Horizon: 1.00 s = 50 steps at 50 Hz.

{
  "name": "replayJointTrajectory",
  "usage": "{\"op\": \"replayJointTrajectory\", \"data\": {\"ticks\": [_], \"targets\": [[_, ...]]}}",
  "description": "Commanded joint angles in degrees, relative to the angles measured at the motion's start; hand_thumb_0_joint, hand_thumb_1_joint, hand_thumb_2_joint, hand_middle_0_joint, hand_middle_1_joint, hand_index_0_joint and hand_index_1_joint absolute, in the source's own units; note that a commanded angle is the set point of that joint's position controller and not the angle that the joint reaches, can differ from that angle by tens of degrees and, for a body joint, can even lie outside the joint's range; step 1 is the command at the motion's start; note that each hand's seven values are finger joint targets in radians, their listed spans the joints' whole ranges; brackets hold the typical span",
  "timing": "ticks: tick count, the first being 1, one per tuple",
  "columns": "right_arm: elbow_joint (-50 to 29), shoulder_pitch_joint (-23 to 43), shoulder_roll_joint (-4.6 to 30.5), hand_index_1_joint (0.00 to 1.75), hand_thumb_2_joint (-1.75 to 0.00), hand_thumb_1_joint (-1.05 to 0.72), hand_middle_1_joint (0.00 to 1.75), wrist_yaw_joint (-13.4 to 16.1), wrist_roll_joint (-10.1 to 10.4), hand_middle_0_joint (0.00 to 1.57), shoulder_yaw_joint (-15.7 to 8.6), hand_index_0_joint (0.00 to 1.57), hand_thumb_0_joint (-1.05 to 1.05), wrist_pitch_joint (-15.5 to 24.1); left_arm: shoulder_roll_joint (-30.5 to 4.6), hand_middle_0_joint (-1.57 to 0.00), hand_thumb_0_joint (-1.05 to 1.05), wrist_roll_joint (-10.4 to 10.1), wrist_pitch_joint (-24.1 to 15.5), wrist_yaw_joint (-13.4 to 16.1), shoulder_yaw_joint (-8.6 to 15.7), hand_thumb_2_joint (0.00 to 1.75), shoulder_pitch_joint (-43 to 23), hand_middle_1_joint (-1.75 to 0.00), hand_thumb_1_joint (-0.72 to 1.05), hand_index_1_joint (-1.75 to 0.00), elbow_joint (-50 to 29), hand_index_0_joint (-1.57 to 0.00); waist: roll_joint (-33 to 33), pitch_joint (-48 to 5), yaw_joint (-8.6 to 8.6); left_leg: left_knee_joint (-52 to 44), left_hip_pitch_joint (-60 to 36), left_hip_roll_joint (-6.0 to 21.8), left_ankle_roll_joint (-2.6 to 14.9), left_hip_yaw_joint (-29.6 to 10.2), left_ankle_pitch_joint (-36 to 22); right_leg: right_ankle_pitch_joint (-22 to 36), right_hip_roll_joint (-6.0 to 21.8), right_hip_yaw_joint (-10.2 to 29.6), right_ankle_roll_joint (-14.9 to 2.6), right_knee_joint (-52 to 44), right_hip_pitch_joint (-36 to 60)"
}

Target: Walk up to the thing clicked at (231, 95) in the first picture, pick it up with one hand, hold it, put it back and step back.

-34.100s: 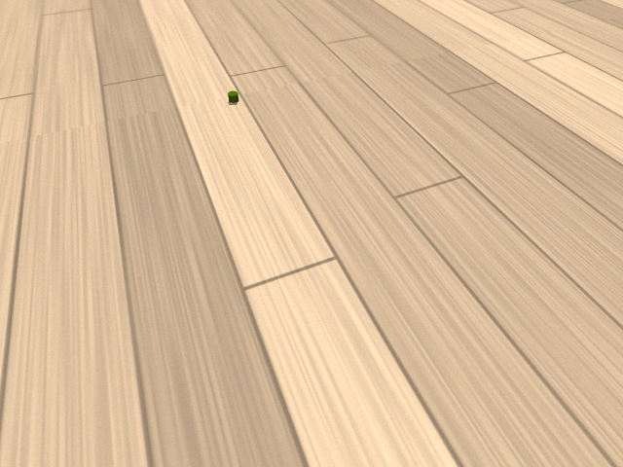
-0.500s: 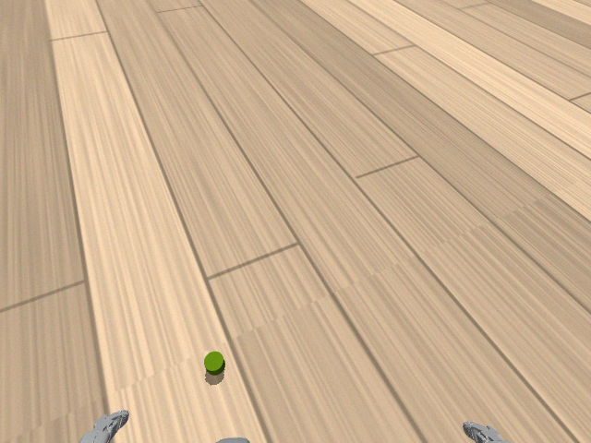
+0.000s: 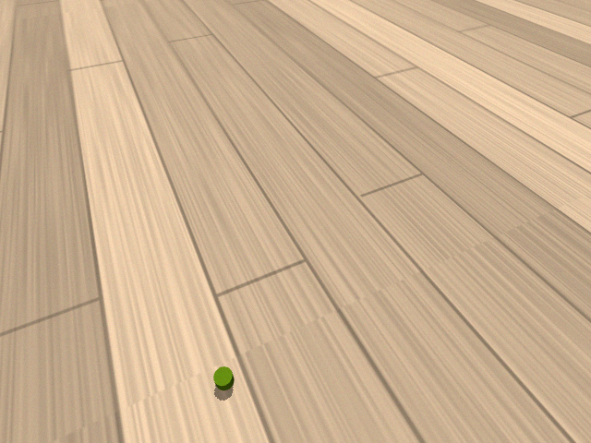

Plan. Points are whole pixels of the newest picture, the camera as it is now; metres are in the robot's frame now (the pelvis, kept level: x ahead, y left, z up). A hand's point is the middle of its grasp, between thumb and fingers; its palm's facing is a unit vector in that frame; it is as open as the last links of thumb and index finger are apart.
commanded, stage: stand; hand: left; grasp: from above
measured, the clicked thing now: (223, 378) +0.46 +0.25 -0.75
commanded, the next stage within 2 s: step back in 1.72 s
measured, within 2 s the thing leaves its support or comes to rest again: neither
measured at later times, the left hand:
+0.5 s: hand out of the picture +0.06 +0.23 -0.16, palm faces +0.00 -0.94 -0.33, open 7.4 cm
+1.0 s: hand out of the picture +0.10 +0.24 -0.15, palm faces +0.00 -0.94 -0.33, open 7.4 cm
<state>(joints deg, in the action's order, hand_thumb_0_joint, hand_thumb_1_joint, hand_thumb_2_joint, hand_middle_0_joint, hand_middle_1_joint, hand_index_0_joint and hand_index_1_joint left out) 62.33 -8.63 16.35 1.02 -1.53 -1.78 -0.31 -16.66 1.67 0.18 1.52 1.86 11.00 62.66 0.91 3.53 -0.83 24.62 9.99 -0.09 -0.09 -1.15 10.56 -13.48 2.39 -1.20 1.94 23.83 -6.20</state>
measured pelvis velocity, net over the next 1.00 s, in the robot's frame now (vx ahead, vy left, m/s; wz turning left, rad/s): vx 0.02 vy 0.00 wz -0.01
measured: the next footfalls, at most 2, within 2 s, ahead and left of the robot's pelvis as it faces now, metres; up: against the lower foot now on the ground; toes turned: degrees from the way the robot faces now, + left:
none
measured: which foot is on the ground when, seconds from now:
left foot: down 0.00-1.00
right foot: down 0.00-1.00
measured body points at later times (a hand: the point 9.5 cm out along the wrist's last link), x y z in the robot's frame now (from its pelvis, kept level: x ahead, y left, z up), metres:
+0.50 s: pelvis +0.01 -0.01 +0.00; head +0.01 -0.01 +0.45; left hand +0.06 +0.28 -0.13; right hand +0.07 -0.30 -0.14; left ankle +0.04 +0.12 -0.74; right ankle +0.00 -0.14 -0.74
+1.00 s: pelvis +0.02 +0.00 +0.01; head +0.03 -0.01 +0.46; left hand +0.10 +0.29 -0.13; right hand +0.10 -0.30 -0.13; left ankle +0.04 +0.12 -0.74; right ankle +0.00 -0.14 -0.74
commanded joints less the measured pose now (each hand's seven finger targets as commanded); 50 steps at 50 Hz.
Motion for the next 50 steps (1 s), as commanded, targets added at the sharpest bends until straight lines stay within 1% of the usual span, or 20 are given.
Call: {"op": "replayJointTrajectory", "data": {"ticks": [1,3,7,8,10,12,14,15,23,25,28,30,32,35,38,39,41,45,47,50], "targets": [[-2.6,2.4,11.3,0.3,-0.9,-0.9,0.3,0.5,0.1,0.2,-2.3,0.2,0.0,1.4,-11.0,-0.2,0.0,0.2,-1.1,0.6,2.1,0.9,-2.0,-0.3,0.9,-0.3,-1.9,-0.2,0.3,-0.4,0.1,-7.4,0.6,5.5,1.39,-6.3,3.8,0.4,3.7,4.1,-2.27,-6.3,-2.0],[-2.4,3.0,11.2,0.3,-0.9,-0.9,0.3,0.4,0.2,0.2,-2.2,0.2,0.0,1.4,-11.1,-0.2,0.0,0.2,-1.2,0.7,2.0,0.9,-2.2,-0.3,0.9,-0.3,-1.4,-0.2,-0.4,-0.9,-0.12,-7.1,-0.2,5.5,1.36,-6.1,1.9,0.8,4.1,4.2,-2.31,-6.9,-1.8],[-1.5,2.6,11.3,0.3,-0.9,-0.9,0.3,0.4,0.2,0.2,-1.9,0.2,0.0,1.5,-11.5,-0.2,0.0,-0.1,-1.3,0.6,1.9,0.9,-3.1,-0.3,0.9,-0.3,-0.7,-0.2,0.0,-1.0,0.09,-7.4,-0.4,5.6,1.17,-5.9,1.2,0.8,4.3,4.6,-2.38,-7.5,-1.4],[-1.4,2.6,11.5,0.3,-0.9,-0.9,0.3,0.3,0.2,0.2,-1.8,0.2,0.0,1.5,-11.6,-0.2,0.0,-0.1,-1.3,0.5,1.8,0.9,-3.0,-0.3,0.9,-0.3,-0.6,-0.2,0.3,-0.6,0.19,-7.7,0.1,5.4,1.05,-5.8,2.4,0.3,4.0,4.3,-2.21,-7.6,-1.6],[-1.3,3.1,12.1,0.3,-0.9,-0.9,0.3,0.3,0.3,0.2,-1.8,0.2,0.0,1.5,-11.8,-0.2,0.0,-0.1,-1.2,0.4,1.9,0.9,-3.0,-0.3,0.9,-0.3,-0.3,-0.2,0.2,-1.1,0.1,-7.6,-0.3,5.8,1.27,-6.0,1.5,1.4,4.2,4.4,-2.29,-7.8,-1.5],[-1.1,2.9,11.5,0.3,-0.9,-0.9,0.3,0.3,0.3,0.2,-1.6,0.2,0.0,1.5,-12.1,-0.2,0.0,-0.1,-1.3,0.5,1.9,0.9,-3.7,-0.3,0.9,-0.3,-0.1,-0.2,-0.6,-1.1,0.25,-7.5,-0.8,5.7,1.16,-5.7,0.3,1.4,4.3,4.4,-2.38,-7.7,-1.6],[-0.7,2.5,11.8,0.3,-0.9,-0.9,0.3,0.3,0.3,0.2,-1.4,0.2,0.0,1.5,-12.3,-0.2,0.0,-0.2,-1.2,0.3,1.9,0.9,-4.0,-0.3,0.9,-0.3,0.1,-0.2,0.3,-0.6,0.41,-8.0,0.0,5.7,1.06,-5.7,2.0,1.0,4.2,4.5,-2.39,-7.9,-1.5],[-0.7,3.0,12.2,0.3,-0.9,-0.9,0.3,0.3,0.3,0.2,-1.5,0.2,0.0,1.5,-12.3,-0.2,0.0,-0.2,-1.2,0.3,1.9,0.9,-3.6,-0.3,0.9,-0.3,0.1,-0.2,-0.1,-1.3,0.1,-7.9,-0.8,6.0,1.21,-5.8,1.1,1.5,4.3,4.4,-2.49,-7.8,-1.2],[-0.3,3.3,12.7,0.3,-0.9,-0.9,0.3,0.3,0.4,0.2,-1.1,0.2,0.0,1.6,-12.4,-0.2,0.0,-0.3,-1.4,0.2,1.7,0.9,-4.6,-0.3,0.9,-0.3,0.5,-0.2,-1.0,-2.3,0.34,-7.2,-2.3,6.2,1.21,-5.3,-3.0,3.9,4.6,4.5,-2.41,-8.2,-0.8],[-0.1,3.1,12.9,0.3,-0.9,-0.9,0.3,0.3,0.4,0.2,-1.1,0.2,0.0,1.5,-12.6,-0.2,0.0,-0.4,-1.4,0.2,1.8,0.9,-5.0,-0.3,0.9,-0.3,0.5,-0.2,-0.3,-2.1,0.5,-7.4,-1.6,6.0,1.24,-5.0,-2.3,4.4,4.6,4.6,-2.41,-8.3,-0.4],[0.0,3.2,12.9,0.3,-0.9,-0.9,0.3,0.3,0.5,0.2,-1.0,0.2,0.0,1.7,-12.5,-0.2,0.0,-0.4,-1.5,0.1,1.7,0.9,-5.2,-0.3,0.9,-0.3,0.6,-0.2,-0.6,-2.7,0.61,-7.2,-2.4,6.3,1.23,-5.0,-4.5,5.3,4.7,4.5,-2.31,-8.4,0.0],[-0.1,3.5,12.8,0.3,-0.9,-0.9,0.3,0.3,0.5,0.2,-1.0,0.2,0.0,1.7,-12.5,-0.2,0.0,-0.5,-1.6,0.2,1.8,0.9,-5.3,-0.3,0.9,-0.3,0.5,-0.2,-1.2,-4.2,0.49,-6.2,-3.9,6.8,1.45,-4.8,-9.6,9.0,5.0,4.3,-2.36,-7.9,0.7],[-0.1,3.3,13.0,0.3,-0.9,-0.9,0.3,0.4,0.5,0.2,-1.0,0.2,0.0,1.8,-12.7,-0.2,0.0,-0.6,-1.8,0.2,1.9,0.9,-5.6,-0.3,0.9,-0.3,0.3,-0.2,-1.0,-5.0,0.63,-5.7,-4.3,6.8,1.47,-4.4,-12.6,12.5,5.2,4.4,-2.26,-7.7,1.9],[0.0,3.9,13.2,0.3,-0.9,-0.9,0.3,0.4,0.5,0.2,-0.9,0.2,0.0,1.9,-12.8,-0.2,0.0,-0.8,-1.6,0.1,1.9,0.9,-5.9,-0.3,0.9,-0.3,0.3,-0.2,-0.1,-5.0,0.44,-6.3,-4.0,6.8,1.27,-4.2,-13.2,12.8,5.1,4.1,-2.23,-7.5,2.4],[0.1,4.4,13.5,0.3,-0.9,-0.9,0.3,0.5,0.5,0.2,-0.9,0.2,0.0,1.8,-12.6,-0.2,0.0,-0.6,-1.4,0.0,1.9,0.9,-6.1,-0.3,0.9,-0.3,0.5,-0.2,0.1,-4.1,0.42,-7.1,-3.5,6.8,1.3,-4.5,-9.6,9.7,4.9,4.0,-2.15,-8.1,1.7],[0.1,4.3,13.1,0.3,-0.9,-0.9,0.3,0.5,0.5,0.2,-0.8,0.2,0.0,1.8,-12.8,-0.2,0.0,-0.6,-1.3,0.1,1.9,0.9,-6.4,-0.3,0.9,-0.3,0.4,-0.2,-0.6,-3.9,0.63,-7.4,-3.6,6.9,1.13,-4.5,-9.9,9.2,4.8,3.9,-2.27,-7.9,1.5],[0.2,4.2,13.3,0.3,-0.9,-0.9,0.3,0.5,0.5,0.2,-0.7,0.2,0.0,1.9,-12.9,-0.2,0.0,-0.7,-1.4,-0.1,2.0,0.9,-6.5,-0.3,0.9,-0.3,0.4,-0.2,-0.2,-4.8,0.51,-7.0,-4.0,7.2,1.36,-4.3,-11.7,11.2,5.1,4.1,-2.36,-7.7,2.4],[0.1,4.9,13.9,0.3,-0.9,-0.9,0.3,0.5,0.6,0.2,-1.0,0.2,0.0,2.2,-12.9,-0.2,0.0,-0.7,-1.4,-0.1,2.0,0.9,-6.7,-0.3,0.9,-0.3,0.2,-0.2,0.0,-5.5,0.39,-6.8,-5.0,7.4,1.2,-4.3,-14.3,12.5,5.1,4.0,-2.4,-7.3,2.3],[0.1,4.9,14.0,0.3,-0.9,-0.9,0.3,0.5,0.6,0.2,-0.9,0.2,0.0,2.2,-12.8,-0.2,0.0,-0.8,-1.4,-0.1,1.9,0.9,-6.6,-0.3,0.9,-0.3,0.3,-0.2,-0.4,-4.9,0.32,-7.0,-4.8,7.2,1.29,-4.2,-12.8,11.7,5.0,4.0,-2.2,-7.9,2.3],[0.0,5.0,13.8,0.3,-0.9,-0.9,0.3,0.4,0.6,0.2,-0.9,0.2,0.0,2.2,-13.0,-0.2,0.0,-0.8,-1.4,-0.2,1.9,0.9,-7.1,-0.3,0.9,-0.3,0.3,-0.2,-0.9,-5.2,0.63,-7.1,-5.2,7.3,1.18,-4.3,-13.6,11.7,5.1,3.9,-2.19,-7.7,2.4]]}}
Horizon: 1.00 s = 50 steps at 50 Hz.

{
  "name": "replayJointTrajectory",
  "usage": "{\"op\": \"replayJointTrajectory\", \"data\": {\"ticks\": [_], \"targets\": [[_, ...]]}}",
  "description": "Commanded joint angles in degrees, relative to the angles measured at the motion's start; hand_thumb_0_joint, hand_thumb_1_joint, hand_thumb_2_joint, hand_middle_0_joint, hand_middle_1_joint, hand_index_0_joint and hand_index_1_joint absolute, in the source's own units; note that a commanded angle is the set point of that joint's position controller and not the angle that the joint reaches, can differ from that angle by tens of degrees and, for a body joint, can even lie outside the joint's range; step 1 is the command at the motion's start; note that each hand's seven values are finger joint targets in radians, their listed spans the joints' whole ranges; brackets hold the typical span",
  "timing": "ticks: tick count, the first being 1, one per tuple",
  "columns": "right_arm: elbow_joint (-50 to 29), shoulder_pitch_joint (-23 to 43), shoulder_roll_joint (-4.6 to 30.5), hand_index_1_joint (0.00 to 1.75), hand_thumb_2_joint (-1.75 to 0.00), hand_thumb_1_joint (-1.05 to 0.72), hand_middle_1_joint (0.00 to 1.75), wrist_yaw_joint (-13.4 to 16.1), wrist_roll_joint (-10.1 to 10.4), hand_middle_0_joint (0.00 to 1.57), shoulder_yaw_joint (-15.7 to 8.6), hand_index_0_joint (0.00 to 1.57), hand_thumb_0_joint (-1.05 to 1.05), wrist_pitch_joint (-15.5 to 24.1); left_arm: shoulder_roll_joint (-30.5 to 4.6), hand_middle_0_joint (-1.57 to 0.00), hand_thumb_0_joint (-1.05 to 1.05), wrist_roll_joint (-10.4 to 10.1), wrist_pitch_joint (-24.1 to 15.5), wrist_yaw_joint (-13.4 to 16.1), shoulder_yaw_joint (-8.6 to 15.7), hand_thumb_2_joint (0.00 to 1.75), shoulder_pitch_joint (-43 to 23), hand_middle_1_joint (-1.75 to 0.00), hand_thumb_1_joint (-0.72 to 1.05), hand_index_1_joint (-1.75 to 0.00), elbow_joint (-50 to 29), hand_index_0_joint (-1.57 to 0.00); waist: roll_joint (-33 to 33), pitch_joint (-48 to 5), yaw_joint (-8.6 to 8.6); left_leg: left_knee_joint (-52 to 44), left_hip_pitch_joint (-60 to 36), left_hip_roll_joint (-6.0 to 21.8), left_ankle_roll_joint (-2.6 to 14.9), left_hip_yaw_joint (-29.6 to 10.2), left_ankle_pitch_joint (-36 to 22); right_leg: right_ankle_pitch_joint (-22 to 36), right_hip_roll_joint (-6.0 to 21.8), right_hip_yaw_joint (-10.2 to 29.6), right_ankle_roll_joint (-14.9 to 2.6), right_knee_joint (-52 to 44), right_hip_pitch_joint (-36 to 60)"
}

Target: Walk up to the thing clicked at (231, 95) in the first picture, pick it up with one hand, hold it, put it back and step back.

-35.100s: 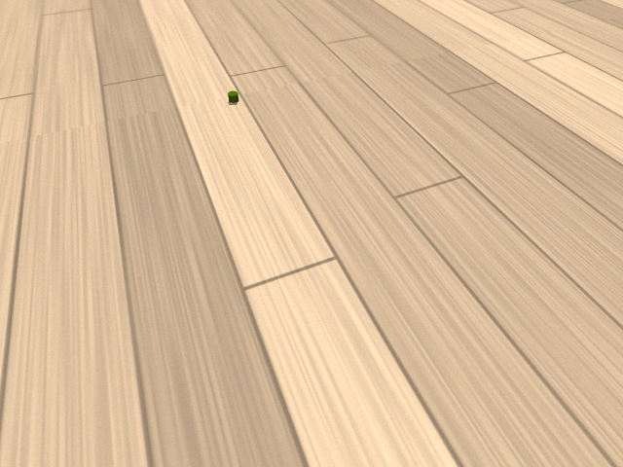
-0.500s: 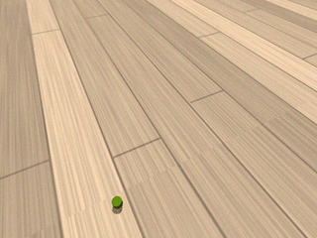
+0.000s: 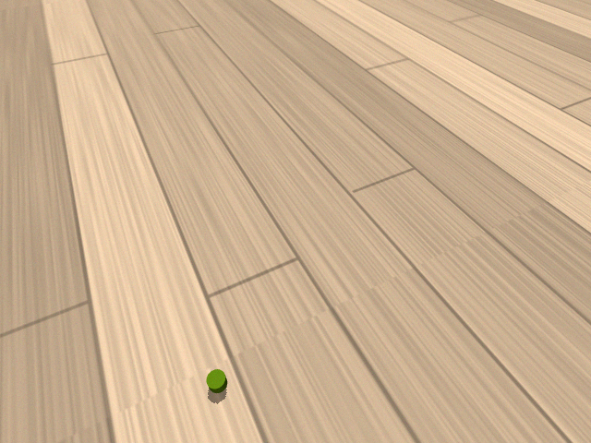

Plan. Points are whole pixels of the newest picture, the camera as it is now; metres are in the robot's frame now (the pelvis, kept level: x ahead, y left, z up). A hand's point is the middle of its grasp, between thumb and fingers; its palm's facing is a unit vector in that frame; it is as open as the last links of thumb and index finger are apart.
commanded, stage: stand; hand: left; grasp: from above
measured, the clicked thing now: (217, 381) +0.43 +0.26 -0.76
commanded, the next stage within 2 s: step back in 0.72 s
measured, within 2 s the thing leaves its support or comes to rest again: neither
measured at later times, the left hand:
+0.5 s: hand out of the picture +0.06 +0.25 -0.16, palm faces +0.00 -0.94 -0.33, open 7.4 cm
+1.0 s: hand out of the picture +0.08 +0.29 -0.18, palm faces -0.01 -0.93 -0.37, open 7.4 cm
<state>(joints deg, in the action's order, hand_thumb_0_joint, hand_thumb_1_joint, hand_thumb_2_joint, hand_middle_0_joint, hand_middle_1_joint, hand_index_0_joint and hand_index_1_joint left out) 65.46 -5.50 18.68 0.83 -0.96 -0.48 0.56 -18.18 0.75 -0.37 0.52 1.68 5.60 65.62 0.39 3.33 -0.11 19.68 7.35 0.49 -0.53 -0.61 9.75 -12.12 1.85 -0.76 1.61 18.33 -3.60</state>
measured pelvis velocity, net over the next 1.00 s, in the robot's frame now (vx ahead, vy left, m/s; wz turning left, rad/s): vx -0.03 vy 0.03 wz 0.00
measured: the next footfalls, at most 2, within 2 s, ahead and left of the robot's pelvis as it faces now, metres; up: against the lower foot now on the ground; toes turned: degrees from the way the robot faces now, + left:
right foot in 1.50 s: -0.15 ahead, -0.10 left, +0.00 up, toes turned -3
left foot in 1.92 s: -0.26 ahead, +0.13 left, +0.00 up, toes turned -3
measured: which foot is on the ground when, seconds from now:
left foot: down 0.00-1.00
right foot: down 0.00-1.00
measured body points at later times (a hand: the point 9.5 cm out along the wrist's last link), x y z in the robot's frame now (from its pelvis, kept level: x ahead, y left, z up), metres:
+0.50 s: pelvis +0.00 +0.00 +0.00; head +0.01 +0.00 +0.45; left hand +0.06 +0.29 -0.14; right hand +0.07 -0.30 -0.14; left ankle +0.01 +0.12 -0.75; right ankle -0.02 -0.14 -0.75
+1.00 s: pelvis -0.03 +0.03 -0.02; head +0.02 +0.04 +0.42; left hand +0.08 +0.34 -0.15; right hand +0.05 -0.30 -0.14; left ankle -0.02 +0.12 -0.75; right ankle -0.02 -0.13 -0.75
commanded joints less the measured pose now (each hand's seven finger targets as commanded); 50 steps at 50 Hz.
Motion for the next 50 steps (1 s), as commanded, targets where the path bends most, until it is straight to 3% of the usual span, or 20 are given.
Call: {"op": "replayJointTrajectory", "data": {"ticks": [1,8,16,19,22,25,31,35,36,39,43,46,47,48,49,50], "targets": [[-3.1,1.8,11.5,0.3,-0.9,-0.9,0.3,0.6,0.0,0.2,-2.2,0.2,0.0,1.3,-11.7,-0.2,0.0,0.2,-0.9,0.8,2.1,0.9,-1.9,-0.3,0.9,-0.3,-3.0,-0.2,-0.1,-4.6,-0.04,-2.3,-2.1,6.6,1.55,-4.6,-12.5,10.2,5.6,3.5,-1.87,-2.5,-0.6],[-2.9,1.8,11.6,0.3,-0.9,-0.9,0.3,0.3,0.1,0.2,-2.2,0.2,0.0,1.2,-11.9,-0.2,0.0,0.2,-0.9,0.6,2.0,0.9,-1.9,-0.3,0.9,-0.3,-3.0,-0.2,0.0,-3.3,0.2,-3.8,-0.5,6.2,1.28,-5.1,-6.4,5.7,5.4,3.6,-2.07,-3.3,-1.3],[-3.2,2.5,11.9,0.3,-0.9,-0.9,0.3,0.2,0.1,0.2,-2.3,0.2,0.0,1.2,-12.0,-0.2,0.0,0.3,-1.0,0.5,1.9,0.9,-1.4,-0.3,0.9,-0.3,-3.0,-0.2,-0.5,-4.0,-0.01,-3.0,-1.9,6.6,1.67,-5.2,-7.8,6.2,5.7,3.7,-2.24,-3.2,-1.7],[-2.8,1.9,12.1,0.3,-0.9,-0.9,0.3,0.1,0.2,0.2,-2.2,0.2,0.0,1.2,-12.1,-0.2,0.0,0.2,-1.0,0.4,1.8,0.9,-0.8,-0.3,0.9,-0.3,-3.1,-0.2,0.5,-3.6,-0.08,-3.6,-0.8,6.3,1.51,-5.2,-5.7,5.8,5.7,3.8,-2.33,-3.4,-1.3],[-3.1,1.7,11.8,0.3,-0.9,-0.9,0.3,0.1,0.1,0.2,-2.1,0.2,0.0,1.2,-12.6,-0.2,0.0,0.1,-1.1,0.5,1.9,0.9,-1.3,-0.3,0.9,-0.3,-3.3,-0.2,-0.3,-3.8,0.1,-3.1,-1.3,6.5,1.51,-5.2,-8.7,6.8,5.7,3.7,-2.24,-3.1,-1.4],[-3.0,1.3,12.0,0.3,-0.9,-0.9,0.3,0.0,0.2,0.2,-2.2,0.2,0.0,1.1,-12.5,-0.2,0.0,0.1,-1.2,0.5,1.8,0.9,-0.9,-0.3,0.9,-0.3,-3.2,-0.2,-0.5,-3.7,0.29,-3.2,-1.0,6.4,1.52,-5.2,-7.1,5.4,5.7,3.7,-2.16,-3.5,-1.6],[-3.3,1.4,12.2,0.3,-0.9,-0.9,0.3,0.1,0.2,0.2,-2.1,0.2,0.0,1.2,-12.7,-0.2,0.0,-0.1,-1.4,0.6,1.8,0.9,-0.7,-0.3,0.9,-0.3,-3.5,-0.2,-0.2,-5.6,0.14,-1.8,-2.6,6.8,1.8,-5.0,-12.9,11.6,6.1,3.7,-2.35,-2.7,0.0],[-3.2,1.1,12.2,0.3,-0.9,-0.9,0.3,0.1,0.2,0.2,-2.0,0.2,0.0,1.2,-12.5,-0.2,0.0,-0.1,-1.2,0.5,1.7,0.9,-0.7,-0.3,0.9,-0.3,-3.4,-0.2,0.2,-4.4,0.18,-2.4,-1.5,6.6,1.55,-5.0,-11.0,9.7,5.9,3.5,-2.21,-2.9,-0.1],[-4.2,3.4,14.6,0.3,-0.9,-0.9,0.3,-0.2,0.4,0.2,-2.9,0.2,0.0,-0.1,-16.6,-0.2,0.0,-1.0,-0.9,0.9,3.9,0.9,-0.3,-0.3,0.9,-0.3,-5.1,-0.2,-1.0,1.3,0.05,2.9,2.6,5.4,2.88,-5.2,-17.8,18.7,5.0,4.1,-2.79,1.8,-4.8],[-5.9,1.8,13.6,0.3,-0.9,-0.9,0.3,-0.3,1.0,0.2,-3.3,0.2,0.0,-0.9,-16.2,-0.2,0.0,-1.1,-0.4,1.3,4.4,0.9,0.7,-0.3,0.9,-0.3,-7.1,-0.2,-1.8,-2.1,0.59,7.3,3.0,4.5,3.54,-3.8,-17.6,20.6,5.5,4.0,-4.82,3.9,-4.1],[-7.8,0.5,13.2,0.3,-0.9,-0.9,0.3,-0.8,0.9,0.2,-3.8,0.2,0.0,-1.9,-17.8,-0.2,0.0,-0.6,0.1,1.2,5.1,0.9,-1.2,-0.3,0.9,-0.3,-11.1,-0.2,-5.1,-6.5,0.84,16.6,3.2,0.2,2.41,-0.7,-6.5,19.3,11.2,10.0,-9.99,3.2,-6.8],[-8.8,-3.1,13.1,0.3,-0.9,-0.9,0.3,-1.2,0.3,0.2,-4.5,0.2,0.0,-2.8,-19.3,-0.2,0.0,0.4,0.6,1.4,5.5,0.9,-5.2,-0.3,0.9,-0.3,-14.6,-0.2,-10.5,-6.9,1.75,25.1,3.6,-2.0,2.87,-0.7,9.7,18.9,16.4,12.9,-14.17,4.5,-12.0],[-9.0,-4.9,12.9,0.3,-0.9,-0.9,0.3,-1.5,0.2,0.2,-4.7,0.2,0.0,-2.8,-19.0,-0.2,0.0,0.5,0.9,1.3,5.4,0.9,-6.3,-0.3,0.9,-0.3,-15.7,-0.2,-11.0,-6.9,2.71,24.1,2.2,-1.4,3.38,-1.2,10.0,17.4,16.0,11.9,-13.56,5.9,-14.2],[-9.1,-6.4,13.1,0.3,-0.9,-0.9,0.3,-1.6,0.2,0.2,-4.9,0.2,0.0,-2.6,-18.5,-0.2,0.0,0.5,1.1,1.2,5.2,0.9,-7.5,-0.3,0.9,-0.3,-16.4,-0.2,-10.3,-6.9,3.53,22.0,1.4,0.0,3.93,-2.2,5.1,14.5,14.1,9.8,-11.83,8.8,-15.5],[-9.6,-6.1,14.3,0.3,-0.9,-0.9,0.3,-1.6,0.1,0.2,-5.1,0.2,0.0,-2.3,-17.1,-0.2,0.0,0.1,1.5,1.2,5.0,0.9,-7.1,-0.3,0.9,-0.3,-16.9,-0.2,-5.1,-6.0,3.41,15.4,3.6,3.5,5.59,-5.0,-7.7,9.6,8.6,5.7,-8.71,15.9,-14.5],[-10.5,-5.1,17.6,0.3,-0.9,-0.9,0.3,-1.5,-0.3,0.2,-5.8,0.2,0.0,-1.8,-14.1,-0.2,0.0,-0.4,2.1,1.2,4.3,0.9,-6.2,-0.3,0.9,-0.3,-17.5,-0.2,5.8,-4.0,3.07,3.3,5.3,11.7,7.85,-15.6,-21.3,-1.2,-1.4,1.3,-4.12,27.1,-16.5]]}}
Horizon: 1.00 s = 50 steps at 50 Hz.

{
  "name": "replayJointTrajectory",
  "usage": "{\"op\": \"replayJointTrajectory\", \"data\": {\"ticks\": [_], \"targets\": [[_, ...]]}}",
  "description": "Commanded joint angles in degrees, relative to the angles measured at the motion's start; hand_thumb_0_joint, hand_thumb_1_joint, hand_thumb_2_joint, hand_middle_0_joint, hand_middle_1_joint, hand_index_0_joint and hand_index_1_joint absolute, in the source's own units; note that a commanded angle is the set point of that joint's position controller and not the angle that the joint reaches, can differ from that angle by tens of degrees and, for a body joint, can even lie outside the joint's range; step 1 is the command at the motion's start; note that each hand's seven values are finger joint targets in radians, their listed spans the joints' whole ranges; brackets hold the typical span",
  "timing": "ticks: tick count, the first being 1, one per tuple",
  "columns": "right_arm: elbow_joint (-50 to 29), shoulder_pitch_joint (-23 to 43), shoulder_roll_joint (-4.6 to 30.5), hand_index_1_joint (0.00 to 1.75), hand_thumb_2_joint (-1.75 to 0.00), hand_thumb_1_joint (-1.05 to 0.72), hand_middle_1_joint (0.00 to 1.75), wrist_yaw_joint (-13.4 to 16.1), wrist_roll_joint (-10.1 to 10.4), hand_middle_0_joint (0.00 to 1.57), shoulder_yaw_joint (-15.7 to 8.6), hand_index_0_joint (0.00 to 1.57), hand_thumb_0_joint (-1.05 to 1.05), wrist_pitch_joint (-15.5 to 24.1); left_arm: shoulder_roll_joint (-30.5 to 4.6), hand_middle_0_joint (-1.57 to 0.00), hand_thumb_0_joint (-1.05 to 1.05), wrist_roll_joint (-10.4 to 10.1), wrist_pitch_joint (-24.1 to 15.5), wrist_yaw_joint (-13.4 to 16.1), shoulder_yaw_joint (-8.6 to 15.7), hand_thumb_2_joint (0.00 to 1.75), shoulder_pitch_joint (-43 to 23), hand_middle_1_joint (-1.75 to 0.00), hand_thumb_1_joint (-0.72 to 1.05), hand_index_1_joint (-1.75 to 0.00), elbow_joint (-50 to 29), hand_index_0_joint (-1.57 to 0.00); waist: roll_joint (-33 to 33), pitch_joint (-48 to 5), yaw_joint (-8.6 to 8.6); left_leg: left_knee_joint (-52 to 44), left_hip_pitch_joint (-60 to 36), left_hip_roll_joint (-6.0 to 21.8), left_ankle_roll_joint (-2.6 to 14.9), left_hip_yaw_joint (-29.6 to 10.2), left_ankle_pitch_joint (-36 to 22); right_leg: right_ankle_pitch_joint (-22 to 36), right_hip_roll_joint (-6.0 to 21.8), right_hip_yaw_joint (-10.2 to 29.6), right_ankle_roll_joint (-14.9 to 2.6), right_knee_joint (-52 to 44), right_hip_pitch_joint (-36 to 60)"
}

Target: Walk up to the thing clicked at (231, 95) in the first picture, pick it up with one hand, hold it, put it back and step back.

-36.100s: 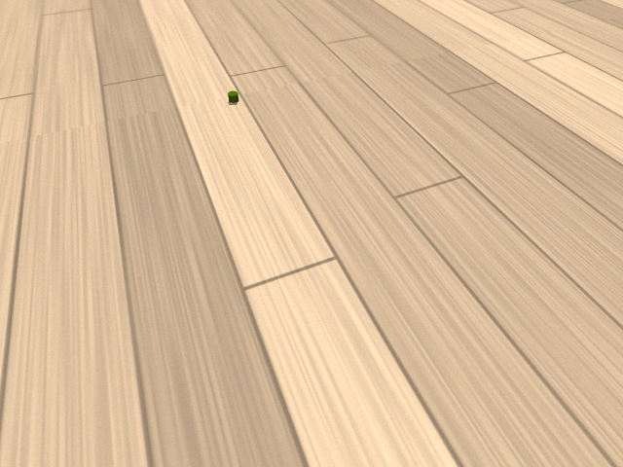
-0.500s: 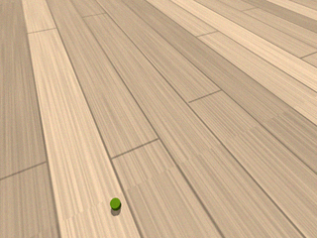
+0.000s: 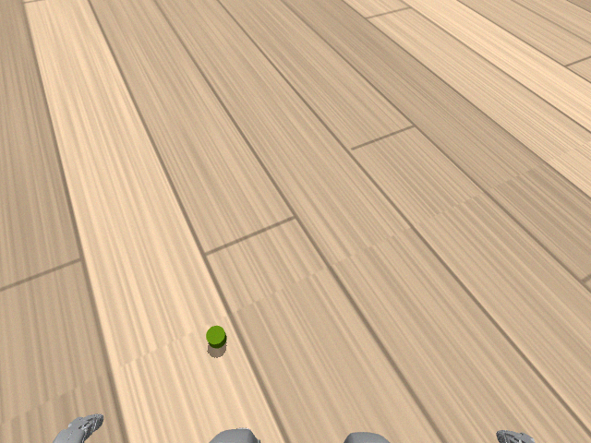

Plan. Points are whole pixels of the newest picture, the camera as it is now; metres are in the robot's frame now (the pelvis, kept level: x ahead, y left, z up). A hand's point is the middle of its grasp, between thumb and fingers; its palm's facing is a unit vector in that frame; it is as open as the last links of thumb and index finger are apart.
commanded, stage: step back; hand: left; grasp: from above
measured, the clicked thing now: (216, 337) +0.47 +0.23 -0.74
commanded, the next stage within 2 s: none
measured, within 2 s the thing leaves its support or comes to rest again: neither
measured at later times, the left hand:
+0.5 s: hand out of the picture +0.00 +0.25 -0.16, palm faces -0.13 -0.91 -0.40, open 7.4 cm
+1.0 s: hand out of the picture -0.11 +0.25 -0.15, palm faces -0.03 -0.94 -0.35, open 7.4 cm
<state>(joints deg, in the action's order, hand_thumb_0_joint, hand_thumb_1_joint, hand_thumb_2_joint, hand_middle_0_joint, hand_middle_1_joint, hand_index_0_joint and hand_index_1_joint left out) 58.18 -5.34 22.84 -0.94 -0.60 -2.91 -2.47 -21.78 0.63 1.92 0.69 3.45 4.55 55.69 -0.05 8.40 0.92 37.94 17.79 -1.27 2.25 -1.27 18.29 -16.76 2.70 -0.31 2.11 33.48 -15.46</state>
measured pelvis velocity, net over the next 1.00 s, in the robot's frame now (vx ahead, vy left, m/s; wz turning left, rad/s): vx -0.26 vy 0.00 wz -0.01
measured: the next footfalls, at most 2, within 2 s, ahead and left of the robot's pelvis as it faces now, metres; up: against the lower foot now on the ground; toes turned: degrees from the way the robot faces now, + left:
right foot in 0.50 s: -0.11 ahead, -0.13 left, +0.00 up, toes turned -4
left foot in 0.92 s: -0.23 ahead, +0.10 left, +0.00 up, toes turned -3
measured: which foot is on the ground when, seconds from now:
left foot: down 0.00-0.54, up 0.56-0.90, down 0.92-1.00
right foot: down 0.00-0.02, up 0.04-0.48, down 0.50-0.94, up 0.96-1.00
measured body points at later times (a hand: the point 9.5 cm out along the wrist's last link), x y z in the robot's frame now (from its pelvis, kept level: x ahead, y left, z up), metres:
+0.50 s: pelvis -0.12 -0.01 -0.01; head -0.06 -0.02 +0.43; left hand +0.00 +0.30 -0.13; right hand -0.02 -0.33 -0.13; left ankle +0.01 +0.09 -0.73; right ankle -0.15 -0.12 -0.73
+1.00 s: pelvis -0.26 +0.00 +0.00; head -0.20 +0.01 +0.44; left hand -0.11 +0.29 -0.12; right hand -0.21 -0.32 -0.12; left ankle -0.27 +0.10 -0.73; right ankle -0.18 -0.12 -0.70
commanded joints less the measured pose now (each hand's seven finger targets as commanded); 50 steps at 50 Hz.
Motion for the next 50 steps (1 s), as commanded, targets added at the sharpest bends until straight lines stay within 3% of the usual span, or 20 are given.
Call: {"op": "replayJointTrajectory", "data": {"ticks": [1,3,7,10,13,18,22,25,26,27,28,31,32,37,41,45,47,48,49,50], "targets": [[-3.5,-5.3,16.4,0.3,-0.9,-0.9,0.3,0.6,-0.8,0.2,-4.1,0.2,0.0,1.7,-8.7,-0.2,0.0,-0.1,0.4,1.5,2.3,0.9,-2.8,-0.3,0.9,-0.3,-7.5,-0.2,11.3,-9.2,1.32,-18.7,-9.6,19.0,7.24,-24.2,-37.8,-18.6,-8.9,5.4,-4.04,20.0,-10.2],[-5.0,-4.8,16.3,0.3,-0.9,-0.9,0.3,1.6,-1.4,0.2,-4.4,0.2,0.0,2.1,-8.8,-0.2,0.0,0.1,1.1,2.1,2.1,0.9,1.2,-0.3,0.9,-0.3,-6.3,-0.2,9.0,-11.4,0.62,-16.6,-11.7,20.4,6.96,-24.2,-42.6,-20.1,-8.9,11.7,-4.39,29.5,-12.5],[-8.7,2.1,12.1,0.3,-0.9,-0.9,0.3,2.7,-1.4,0.2,-3.7,0.2,0.0,2.4,-10.2,-0.2,0.0,-0.5,1.6,1.7,2.5,0.9,6.2,-0.3,0.9,-0.3,-5.5,-0.2,8.4,-11.9,-3.07,-15.0,-11.9,13.3,4.1,-11.5,-34.4,-10.3,-8.3,12.9,-3.6,35.2,-12.3],[-9.8,-0.3,10.8,0.3,-0.9,-0.9,0.3,2.9,-0.9,0.2,-3.8,0.2,0.0,2.5,-10.7,-0.2,0.0,0.2,1.3,1.5,3.4,0.9,6.6,-0.3,0.9,-0.3,-6.3,-0.2,6.0,-12.1,-1.55,-15.1,-13.0,14.3,7.33,-11.4,-30.9,-9.5,-8.5,11.6,-1.35,36.6,-11.3],[-10.3,-2.7,11.2,0.3,-0.9,-0.9,0.3,3.0,-0.7,0.2,-4.0,0.2,0.0,2.5,-10.7,-0.2,0.0,0.4,0.9,1.3,3.5,0.9,5.3,-0.3,0.9,-0.3,-8.4,-0.2,5.3,-11.7,0.19,-13.9,-15.8,16.5,11.06,-11.7,-31.3,-11.6,-7.4,10.6,-0.33,32.3,-13.0],[-11.4,-4.1,12.7,0.3,-0.9,-0.9,0.3,2.8,-1.0,0.2,-4.4,0.2,0.0,2.3,-10.1,-0.2,0.0,0.4,0.6,0.8,3.7,0.9,6.1,-0.3,0.9,-0.3,-9.7,-0.2,7.7,-12.9,1.58,-13.3,-17.5,18.9,12.72,-13.3,-26.5,-13.8,-5.0,8.0,-0.58,21.8,-10.8],[-13.1,0.1,13.5,0.3,-0.9,-0.9,0.3,2.4,-1.1,0.2,-4.3,0.2,0.0,1.6,-10.1,-0.2,0.0,0.6,0.3,0.0,4.3,0.9,12.7,-0.3,0.9,-0.3,-7.7,-0.2,8.8,-14.8,-1.07,-12.4,-9.4,17.0,9.48,-10.3,-15.6,-9.1,-3.0,3.8,-2.13,6.3,-0.6],[-13.3,1.9,12.2,0.3,-0.9,-0.9,0.3,1.9,-0.2,0.2,-3.6,0.2,0.0,0.5,-10.7,-0.2,0.0,1.5,-0.3,-0.3,5.1,0.9,17.5,-0.3,0.9,-0.3,-5.7,-0.2,4.3,-12.6,-3.75,-5.4,3.3,11.8,3.32,-5.8,-3.6,0.1,-1.3,7.4,-4.81,-9.5,8.9],[-13.7,1.0,9.4,0.3,-0.9,-0.9,0.3,1.8,0.1,0.2,-2.9,0.2,0.0,0.3,-15.1,-0.2,0.0,2.3,-0.6,-0.3,6.3,0.9,14.6,-0.3,0.9,-0.3,-7.6,-0.2,-9.3,-8.6,-2.65,4.8,14.2,2.4,-0.98,-1.9,8.5,-4.2,8.7,25.0,-9.02,-14.7,7.2],[-13.7,2.9,9.2,0.3,-0.9,-0.9,0.3,2.5,0.2,0.2,-3.2,0.2,0.0,0.1,-20.2,-0.2,0.0,2.2,-0.4,-0.3,7.0,0.9,9.0,-0.3,0.9,-0.3,-10.7,-0.2,-14.9,-4.7,-4.39,19.4,11.1,-4.9,-3.01,-3.0,15.9,-9.3,18.8,34.0,-18.12,-20.7,-8.1],[-12.7,1.6,11.5,0.3,-0.9,-0.9,0.3,2.9,-0.2,0.2,-4.4,0.2,0.0,0.1,-21.1,-0.2,0.0,2.4,-0.6,0.1,7.2,0.9,3.5,-0.3,0.9,-0.3,-12.9,-0.2,-15.3,-0.3,-3.17,28.6,6.6,-2.5,-3.07,-7.9,15.3,-10.9,22.3,38.2,-20.73,-23.3,-18.6],[-9.1,-5.1,10.4,0.3,-0.9,-0.9,0.3,2.3,1.0,0.2,-3.3,0.2,0.0,0.4,-12.7,-0.2,0.0,1.9,-1.3,0.5,5.2,0.9,-3.8,-0.3,0.9,-0.3,-14.7,-0.2,-6.8,0.5,2.55,32.2,8.5,-7.0,-2.64,-9.8,5.0,7.0,7.7,14.0,-11.17,-16.0,-11.6],[-9.0,-6.2,9.5,0.3,-0.9,-0.9,0.3,2.5,1.0,0.2,-2.7,0.2,0.0,0.7,-12.2,-0.2,0.0,1.8,-1.2,0.4,5.3,0.9,-3.1,-0.3,0.9,-0.3,-14.5,-0.2,-7.9,-1.6,2.32,32.3,9.4,-7.6,-2.93,-9.0,4.2,8.9,6.2,11.6,-10.0,-14.8,-8.4],[-11.4,-4.7,9.2,0.3,-0.9,-0.9,0.3,3.0,0.5,0.2,-1.7,0.2,0.0,1.7,-10.2,-0.2,0.0,1.9,-1.0,1.1,5.2,0.9,7.5,-0.3,0.9,-0.3,-14.4,-0.2,-8.2,-9.8,-4.21,18.0,15.8,-4.1,-4.36,-6.4,10.6,21.3,9.8,13.3,-13.65,-8.3,17.4],[-11.6,-7.1,9.3,0.3,-0.9,-0.9,0.3,3.0,-0.2,0.2,-2.1,0.2,0.0,1.9,-11.6,-0.2,0.0,1.4,-0.3,1.4,5.1,0.9,7.1,-0.3,0.9,-0.3,-15.1,-0.2,-11.0,-13.1,-4.21,4.6,7.8,-0.2,-2.99,-2.8,11.7,29.4,13.2,14.6,-15.07,-5.0,17.2],[-8.5,-14.4,10.0,0.3,-0.9,-0.9,0.3,2.3,-0.4,0.2,-3.1,0.2,0.0,1.9,-13.1,-0.2,0.0,0.4,0.7,0.8,4.4,0.9,2.4,-0.3,0.9,-0.3,-16.7,-0.2,-6.6,-14.8,0.5,-13.3,-6.2,-0.2,-0.38,0.3,-7.2,18.6,9.1,10.2,-9.3,-1.2,6.7],[-10.2,-11.4,16.6,0.3,-0.9,-0.9,0.3,2.1,-1.8,0.2,-4.5,0.2,0.0,2.0,-9.5,-0.2,0.0,0.0,0.7,0.5,3.4,0.9,1.4,-0.3,0.9,-0.3,-17.7,-0.2,10.0,-12.2,0.09,-17.3,-9.4,16.4,6.92,-22.4,-14.8,-3.8,-2.5,2.7,-3.8,11.6,-9.9],[-11.7,-8.2,20.2,0.3,-0.9,-0.9,0.3,1.8,-2.0,0.2,-5.2,0.2,0.0,1.8,-11.3,-0.2,0.0,0.3,0.7,1.1,4.5,0.9,-2.2,-0.3,0.9,-0.3,-18.2,-0.2,13.8,-9.7,2.36,-19.3,-1.6,23.4,14.37,-27.8,-19.0,-19.2,-6.7,4.1,-2.59,23.5,-10.1],[-12.3,-5.7,19.5,0.3,-0.9,-0.9,0.3,2.2,-2.2,0.2,-5.2,0.2,0.0,2.2,-11.7,-0.2,0.0,1.0,0.7,1.4,4.9,0.9,-2.5,-0.3,0.9,-0.3,-17.2,-0.2,12.5,-7.2,2.1,-19.7,4.2,24.8,16.75,-29.8,-21.1,-20.5,-6.8,9.2,-2.51,32.7,-8.3],[-12.6,-4.0,17.1,0.3,-0.9,-0.9,0.3,2.4,-2.4,0.2,-4.3,0.2,0.0,2.4,-11.5,-0.2,0.0,0.8,0.8,1.2,4.9,0.9,-0.9,-0.3,0.9,-0.3,-15.9,-0.2,9.3,-6.4,0.59,-18.2,3.7,22.0,15.26,-23.4,-24.9,-18.3,-8.1,10.7,-2.99,36.5,-8.7]]}}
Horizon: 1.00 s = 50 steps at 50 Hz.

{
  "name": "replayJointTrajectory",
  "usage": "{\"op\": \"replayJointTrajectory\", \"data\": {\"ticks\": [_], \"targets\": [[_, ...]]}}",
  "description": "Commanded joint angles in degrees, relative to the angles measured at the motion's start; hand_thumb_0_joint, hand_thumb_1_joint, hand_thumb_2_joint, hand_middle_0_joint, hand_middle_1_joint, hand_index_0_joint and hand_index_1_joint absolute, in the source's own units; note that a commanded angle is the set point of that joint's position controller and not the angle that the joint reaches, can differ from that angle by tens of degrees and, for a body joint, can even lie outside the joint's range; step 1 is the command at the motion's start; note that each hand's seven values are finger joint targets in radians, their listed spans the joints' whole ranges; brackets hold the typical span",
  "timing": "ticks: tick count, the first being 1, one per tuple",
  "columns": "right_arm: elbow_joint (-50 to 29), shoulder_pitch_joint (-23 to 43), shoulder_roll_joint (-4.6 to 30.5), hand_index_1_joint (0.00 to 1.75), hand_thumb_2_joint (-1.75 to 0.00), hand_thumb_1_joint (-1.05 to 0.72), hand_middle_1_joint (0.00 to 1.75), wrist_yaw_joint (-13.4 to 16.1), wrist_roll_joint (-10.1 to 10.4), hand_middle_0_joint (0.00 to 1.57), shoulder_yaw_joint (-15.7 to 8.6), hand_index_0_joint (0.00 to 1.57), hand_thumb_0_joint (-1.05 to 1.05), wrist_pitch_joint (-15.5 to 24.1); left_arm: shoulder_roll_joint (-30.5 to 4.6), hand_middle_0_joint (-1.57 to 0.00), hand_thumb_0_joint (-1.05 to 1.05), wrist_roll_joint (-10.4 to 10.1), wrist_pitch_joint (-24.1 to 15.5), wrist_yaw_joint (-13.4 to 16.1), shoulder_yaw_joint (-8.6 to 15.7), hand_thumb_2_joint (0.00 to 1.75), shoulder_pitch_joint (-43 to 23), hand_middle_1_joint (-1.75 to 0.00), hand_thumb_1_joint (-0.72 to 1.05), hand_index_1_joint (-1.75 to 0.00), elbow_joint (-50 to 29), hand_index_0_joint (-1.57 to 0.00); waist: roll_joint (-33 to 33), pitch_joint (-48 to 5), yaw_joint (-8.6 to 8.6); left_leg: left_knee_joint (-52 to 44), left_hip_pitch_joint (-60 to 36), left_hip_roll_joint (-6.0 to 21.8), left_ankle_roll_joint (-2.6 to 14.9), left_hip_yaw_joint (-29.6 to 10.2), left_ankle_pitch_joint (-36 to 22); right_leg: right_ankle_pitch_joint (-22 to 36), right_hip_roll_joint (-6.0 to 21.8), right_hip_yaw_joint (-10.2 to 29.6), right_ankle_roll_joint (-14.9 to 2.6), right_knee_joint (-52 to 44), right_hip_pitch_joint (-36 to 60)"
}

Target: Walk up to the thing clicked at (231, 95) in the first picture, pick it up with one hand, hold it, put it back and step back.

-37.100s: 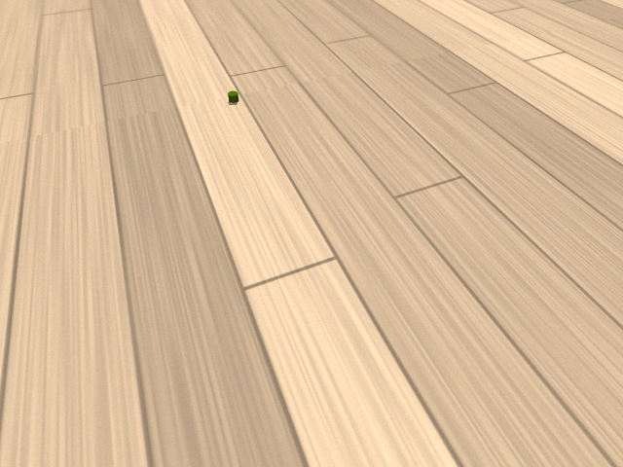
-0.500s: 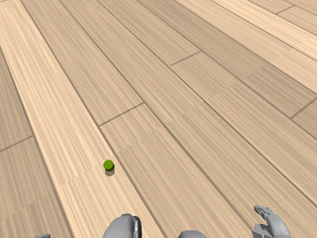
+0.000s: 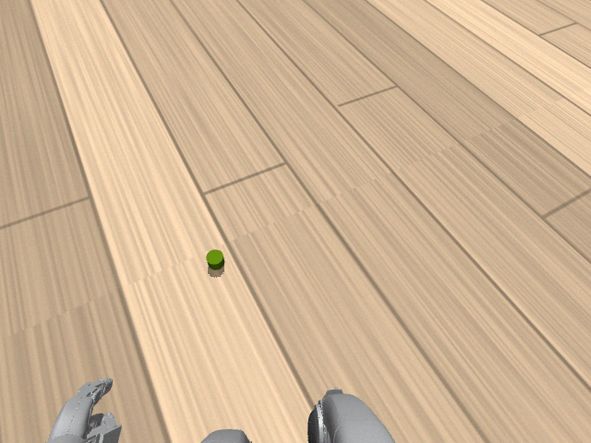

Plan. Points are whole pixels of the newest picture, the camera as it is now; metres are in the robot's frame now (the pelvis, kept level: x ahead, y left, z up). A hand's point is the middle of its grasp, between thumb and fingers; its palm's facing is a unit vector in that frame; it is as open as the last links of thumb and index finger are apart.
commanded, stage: step back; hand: left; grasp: from above
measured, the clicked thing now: (215, 259) +0.73 +0.24 -0.73
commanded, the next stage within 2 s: stand in 1.92 s
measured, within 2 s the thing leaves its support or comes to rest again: neither
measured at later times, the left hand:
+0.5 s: hand out of the picture -0.08 +0.23 -0.12, palm faces -0.06 -0.90 -0.44, open 7.4 cm
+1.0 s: hand out of the picture -0.27 +0.24 -0.14, palm faces -0.03 -0.93 -0.38, open 7.4 cm
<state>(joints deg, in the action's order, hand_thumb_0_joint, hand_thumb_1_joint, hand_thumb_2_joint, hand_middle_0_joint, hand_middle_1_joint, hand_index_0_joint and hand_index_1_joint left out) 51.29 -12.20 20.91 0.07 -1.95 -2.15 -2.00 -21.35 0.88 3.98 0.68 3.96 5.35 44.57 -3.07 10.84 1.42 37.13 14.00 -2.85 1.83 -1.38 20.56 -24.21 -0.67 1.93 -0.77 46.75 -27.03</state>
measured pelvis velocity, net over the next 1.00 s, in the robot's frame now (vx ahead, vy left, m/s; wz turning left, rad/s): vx -0.34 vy -0.03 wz -0.04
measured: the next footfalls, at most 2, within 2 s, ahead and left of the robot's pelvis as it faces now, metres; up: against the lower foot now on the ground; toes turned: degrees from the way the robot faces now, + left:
right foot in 0.32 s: -0.10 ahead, -0.14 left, +0.00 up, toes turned -1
left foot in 0.70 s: -0.24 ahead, +0.09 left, +0.00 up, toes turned -1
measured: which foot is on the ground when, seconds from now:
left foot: down 0.00-0.34, up 0.36-0.68, down 0.70-1.00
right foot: up 0.00-0.30, down 0.32-0.74, up 0.76-1.00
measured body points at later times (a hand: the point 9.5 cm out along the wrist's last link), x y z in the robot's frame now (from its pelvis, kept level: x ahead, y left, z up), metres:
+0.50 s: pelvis -0.16 -0.04 +0.01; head -0.12 -0.07 +0.45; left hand -0.08 +0.27 -0.09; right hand -0.07 -0.36 -0.12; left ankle -0.16 +0.12 -0.63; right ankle -0.14 -0.14 -0.72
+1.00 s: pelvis -0.34 -0.03 +0.01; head -0.31 -0.02 +0.45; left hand -0.26 +0.29 -0.12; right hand -0.24 -0.34 -0.10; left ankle -0.28 +0.09 -0.72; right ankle -0.40 -0.15 -0.69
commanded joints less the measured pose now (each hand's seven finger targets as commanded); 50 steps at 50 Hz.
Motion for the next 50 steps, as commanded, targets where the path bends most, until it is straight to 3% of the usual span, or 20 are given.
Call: {"op": "replayJointTrajectory", "data": {"ticks": [1,3,11,15,16,17,18,19,21,23,29,34,35,36,37,38,39,42,46,50], "targets": [[-6.5,5.0,16.4,0.3,-0.9,-0.9,0.3,1.5,-1.2,0.2,-4.3,0.2,0.0,2.0,-11.2,-0.2,0.0,-0.1,-1.2,1.0,4.2,0.9,0.8,-0.3,0.9,-0.3,-3.6,-0.2,9.9,-9.6,-1.69,-15.1,3.2,19.2,12.89,-16.7,-32.1,-7.7,-5.7,9.7,-0.49,25.4,0.5],[-7.0,6.2,14.3,0.3,-0.9,-0.9,0.3,1.8,-0.6,0.2,-3.8,0.2,0.0,2.1,-11.1,-0.2,0.0,-0.5,-1.2,0.8,4.3,0.9,4.0,-0.3,0.9,-0.3,-2.2,-0.2,8.4,-9.1,-3.54,-13.1,0.3,15.3,9.73,-11.1,-31.3,-4.0,-6.5,8.9,-0.46,26.6,-2.5],[-7.4,1.3,14.9,0.3,-0.9,-0.9,0.3,1.7,0.0,0.2,-4.6,0.2,0.0,1.1,-9.9,-0.2,0.0,0.2,-2.9,0.8,3.4,0.9,4.5,-0.3,0.9,-0.3,-1.8,-0.2,13.7,-14.8,0.76,-6.8,-12.4,16.7,12.39,-10.4,-35.4,-5.6,-1.1,1.5,2.71,0.2,2.6],[-9.0,7.5,15.9,0.3,-0.9,-0.9,0.3,1.1,1.1,0.2,-4.7,0.2,0.0,-0.4,-9.8,-0.2,0.0,0.7,-3.2,0.4,3.4,0.9,13.2,-0.3,0.9,-0.3,3.1,-0.2,13.7,-17.6,-3.85,-2.6,-2.3,15.0,7.64,-8.2,-21.6,11.3,-0.7,-1.6,-0.14,-22.9,17.3],[-9.1,7.1,14.1,0.3,-0.9,-0.9,0.3,1.0,1.5,0.2,-4.1,0.2,0.0,-0.6,-12.6,-0.2,0.0,1.4,-3.6,0.4,4.2,0.9,12.6,-0.3,0.9,-0.3,3.0,-0.2,8.7,-16.9,-3.45,0.6,5.5,11.5,4.37,-7.3,-13.8,12.7,2.1,5.1,-1.62,-22.3,20.8],[-10.0,6.7,10.7,0.3,-0.9,-0.9,0.3,1.0,1.8,0.2,-3.3,0.2,0.0,-0.6,-17.2,-0.2,0.0,1.9,-3.8,0.2,5.4,0.9,11.8,-0.3,0.9,-0.3,2.0,-0.2,-5.9,-14.3,-3.25,10.6,17.7,2.1,0.17,-4.0,3.3,12.3,13.1,22.2,-5.31,-25.0,21.1],[-10.3,8.8,11.6,0.3,-0.9,-0.9,0.3,2.2,1.5,0.2,-3.9,0.2,0.0,-0.9,-23.7,-0.2,0.0,2.1,-3.4,0.2,6.5,0.9,6.8,-0.3,0.9,-0.3,-0.4,-0.2,-14.7,-11.2,-6.03,24.4,15.0,-2.5,-1.87,-5.9,15.8,11.7,24.5,33.5,-16.24,-29.9,5.8],[-9.2,7.8,14.1,0.3,-0.9,-0.9,0.3,2.4,1.6,0.2,-5.0,0.2,0.0,-1.0,-22.6,-0.2,0.0,1.5,-3.7,0.6,6.4,0.9,2.6,-0.3,0.9,-0.3,-1.8,-0.2,-12.2,-6.8,-4.12,32.2,11.0,0.0,-2.23,-10.3,14.9,8.6,25.9,34.5,-16.99,-32.4,-3.7],[-6.1,3.9,14.0,0.3,-0.9,-0.9,0.3,1.7,2.0,0.2,-4.3,0.2,0.0,-0.9,-16.0,-0.2,0.0,1.3,-3.8,0.8,4.5,0.9,-1.6,-0.3,0.9,-0.3,-3.0,-0.2,-2.6,-5.4,-0.45,34.5,11.0,-3.5,-1.56,-11.0,6.9,16.7,15.3,17.0,-10.94,-26.5,0.5],[-5.0,1.6,11.6,0.3,-0.9,-0.9,0.3,1.9,2.1,0.2,-3.4,0.2,0.0,-0.4,-13.4,-0.2,0.0,1.7,-3.5,1.0,4.6,0.9,-2.2,-0.3,0.9,-0.3,-2.8,-0.2,-3.8,-8.1,-0.19,34.5,13.6,-5.3,-2.35,-9.0,4.6,22.3,10.8,9.4,-7.96,-22.6,6.6],[-6.5,3.7,10.0,0.3,-0.9,-0.9,0.3,2.4,1.0,0.2,-2.4,0.2,0.0,0.8,-12.6,-0.2,0.0,1.9,-2.5,1.9,4.3,0.9,7.6,-0.3,0.9,-0.3,-2.3,-0.2,-8.7,-13.7,-6.1,14.9,17.3,-1.5,-4.09,-4.0,12.2,36.7,14.4,11.3,-11.34,-17.5,27.8],[-2.4,-6.2,11.4,0.3,-0.9,-0.9,0.3,1.5,0.6,0.2,-3.9,0.2,0.0,0.3,-14.9,-0.2,0.0,0.6,-1.4,1.6,3.8,0.9,2.0,-0.3,0.9,-0.3,-4.1,-0.2,-7.7,-18.3,-1.46,-8.0,-0.5,0.3,-1.09,1.8,-0.9,27.7,14.5,10.4,-7.75,-14.6,19.0],[-1.8,-6.9,12.7,0.3,-0.9,-0.9,0.3,1.4,0.4,0.2,-4.5,0.2,0.0,0.1,-14.4,-0.2,0.0,0.5,-1.2,1.5,3.1,0.9,2.1,-0.3,0.9,-0.3,-4.2,-0.2,-5.4,-17.6,-0.5,-11.3,-4.1,1.5,0.81,-0.9,-5.3,21.6,12.7,9.9,-5.38,-13.2,13.1],[-2.8,-6.1,15.4,0.3,-0.9,-0.9,0.3,1.2,-0.8,0.2,-5.2,0.2,0.0,-0.1,-12.4,-0.2,0.0,0.2,-1.1,1.4,2.5,0.9,2.4,-0.3,0.9,-0.3,-4.4,-0.2,2.3,-16.5,-0.31,-14.7,-6.3,9.5,4.19,-12.4,-5.9,12.0,8.4,7.2,-2.24,-6.6,4.5],[-4.4,-1.2,19.8,0.3,-0.9,-0.9,0.3,0.7,-1.2,0.2,-5.6,0.2,0.0,-0.4,-10.4,-0.2,0.0,-0.2,-1.3,1.6,2.0,0.9,1.2,-0.3,0.9,-0.3,-4.5,-0.2,16.2,-13.8,-0.78,-19.2,-4.7,20.4,10.04,-25.1,-10.3,-6.9,-1.7,-2.4,-0.19,4.1,-4.4],[-5.8,1.5,22.9,0.3,-0.9,-0.9,0.3,0.3,-1.0,0.2,-6.1,0.2,0.0,-0.3,-13.0,-0.2,0.0,0.4,-1.4,2.4,3.6,0.9,-2.5,-0.3,0.9,-0.3,-4.7,-0.2,18.6,-11.9,1.81,-21.5,7.3,26.6,16.92,-30.4,-10.7,-14.6,-2.6,2.7,0.75,17.1,1.2],[-6.6,5.9,21.3,0.3,-0.9,-0.9,0.3,0.8,-1.1,0.2,-5.9,0.2,0.0,0.3,-14.0,-0.2,0.0,0.5,-1.4,2.2,3.7,0.9,-1.9,-0.3,0.9,-0.3,-3.7,-0.2,17.0,-8.5,-0.28,-22.3,13.6,27.1,17.13,-29.4,-10.7,-12.2,-1.3,6.5,0.23,23.7,4.6],[-7.7,10.6,13.7,0.3,-0.9,-0.9,0.3,1.2,-1.4,0.2,-3.3,0.2,0.0,0.5,-12.3,-0.2,0.0,-0.7,-1.0,1.3,3.7,0.9,4.8,-0.3,0.9,-0.3,0.7,-0.2,8.6,-7.0,-5.08,-16.9,10.7,14.8,9.65,-10.3,-18.1,-2.9,-5.5,7.2,-0.15,28.6,2.3],[-6.3,6.3,13.0,0.3,-0.9,-0.9,0.3,0.3,-0.8,0.2,-4.0,0.2,0.0,1.1,-11.2,-0.2,0.0,0.2,-3.0,-0.1,2.9,0.9,7.0,-0.3,0.9,-0.3,2.3,-0.2,12.8,-8.5,-1.65,-17.8,-1.7,11.7,7.65,-10.5,7.6,-2.3,-2.4,2.7,1.74,5.9,1.2],[-5.4,3.0,16.0,0.3,-0.9,-0.9,0.3,-0.5,-1.4,0.2,-5.5,0.2,0.0,0.3,-11.1,-0.2,0.0,0.8,-5.2,-0.2,2.5,0.9,9.6,-0.3,0.9,-0.3,5.0,-0.2,15.3,-13.2,-0.54,-15.9,-3.8,15.1,9.63,-11.5,12.9,-7.9,-1.4,-2.5,0.33,-19.0,12.7]]}}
